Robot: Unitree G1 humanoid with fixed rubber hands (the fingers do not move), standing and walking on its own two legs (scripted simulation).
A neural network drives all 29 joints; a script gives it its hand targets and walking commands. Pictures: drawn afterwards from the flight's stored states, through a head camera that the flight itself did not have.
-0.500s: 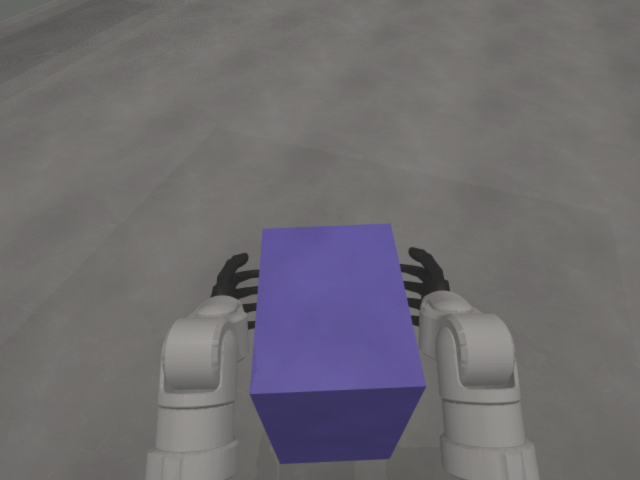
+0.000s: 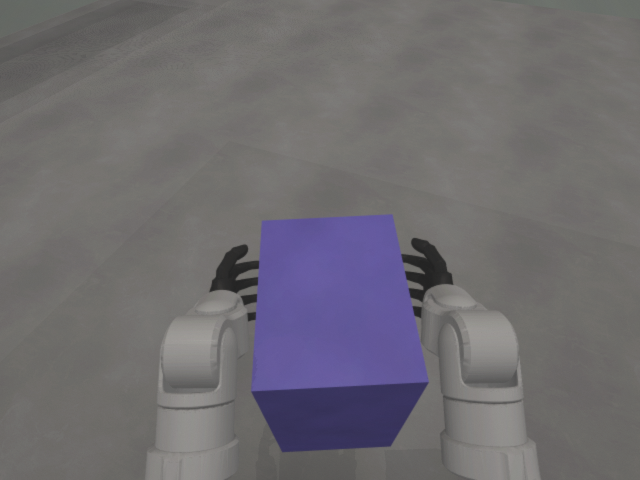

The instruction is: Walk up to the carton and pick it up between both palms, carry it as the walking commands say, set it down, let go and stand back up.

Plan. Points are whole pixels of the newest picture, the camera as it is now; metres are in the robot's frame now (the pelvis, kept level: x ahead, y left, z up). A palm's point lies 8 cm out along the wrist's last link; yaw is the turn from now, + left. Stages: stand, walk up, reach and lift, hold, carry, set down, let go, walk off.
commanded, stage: carry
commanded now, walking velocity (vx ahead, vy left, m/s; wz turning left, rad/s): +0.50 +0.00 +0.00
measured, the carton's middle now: (332, 344) +0.29 +0.01 +0.03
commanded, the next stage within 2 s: none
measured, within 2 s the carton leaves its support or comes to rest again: neither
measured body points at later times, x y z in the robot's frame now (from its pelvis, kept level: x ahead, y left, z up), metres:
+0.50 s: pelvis +0.34 -0.03 +0.00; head +0.35 -0.03 +0.45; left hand +0.65 +0.10 +0.08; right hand +0.65 -0.14 +0.08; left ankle +0.13 +0.08 -0.67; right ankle +0.44 -0.09 -0.72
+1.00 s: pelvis +0.67 +0.00 +0.00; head +0.68 +0.00 +0.45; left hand +0.98 +0.11 +0.08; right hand +0.98 -0.13 +0.08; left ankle +0.77 +0.07 -0.72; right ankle +0.46 -0.09 -0.69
